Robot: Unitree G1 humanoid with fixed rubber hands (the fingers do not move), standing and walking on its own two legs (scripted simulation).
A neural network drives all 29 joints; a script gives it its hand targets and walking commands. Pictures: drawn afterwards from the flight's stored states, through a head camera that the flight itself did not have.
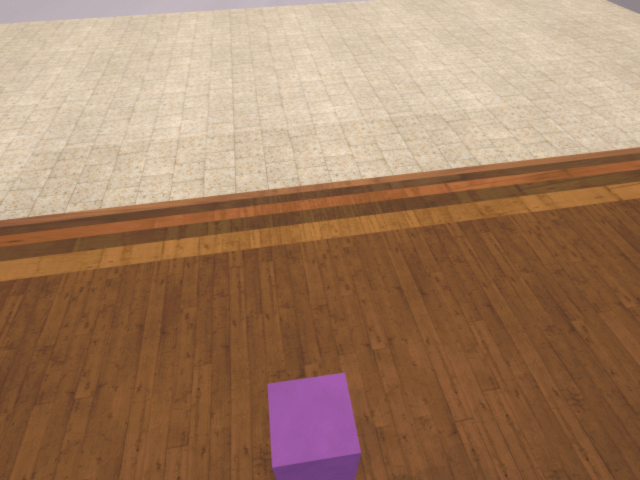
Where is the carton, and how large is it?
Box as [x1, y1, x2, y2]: [267, 373, 360, 479]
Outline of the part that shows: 344,373 267,384 272,468 276,479 352,479 355,477 360,450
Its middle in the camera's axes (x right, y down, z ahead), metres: -0.02 +0.53 +1.06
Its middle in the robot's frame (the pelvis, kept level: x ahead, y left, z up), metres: +0.41 +0.05 -0.66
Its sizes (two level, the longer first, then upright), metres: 0.210 0.200 0.250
